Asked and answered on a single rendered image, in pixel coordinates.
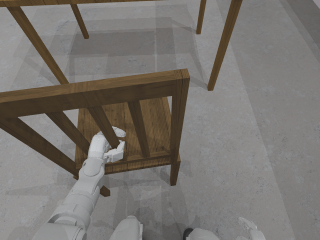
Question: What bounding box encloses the table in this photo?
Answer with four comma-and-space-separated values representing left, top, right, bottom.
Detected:
0, 0, 243, 91

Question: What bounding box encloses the left robot shin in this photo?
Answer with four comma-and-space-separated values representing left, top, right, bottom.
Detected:
127, 215, 137, 220

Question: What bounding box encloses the left robot forearm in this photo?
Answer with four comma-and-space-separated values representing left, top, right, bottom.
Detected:
32, 157, 105, 240

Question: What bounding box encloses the robot right thigh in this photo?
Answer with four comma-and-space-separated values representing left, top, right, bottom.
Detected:
186, 229, 220, 240

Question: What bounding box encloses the chair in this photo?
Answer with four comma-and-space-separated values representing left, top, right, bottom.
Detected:
0, 68, 190, 197

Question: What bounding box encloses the left robot upper arm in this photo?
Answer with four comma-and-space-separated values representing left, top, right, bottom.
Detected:
34, 222, 87, 240

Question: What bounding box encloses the robot left hand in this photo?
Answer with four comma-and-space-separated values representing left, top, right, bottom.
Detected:
87, 126, 126, 164

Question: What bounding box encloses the robot right hand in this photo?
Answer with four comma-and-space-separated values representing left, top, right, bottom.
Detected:
236, 217, 266, 240

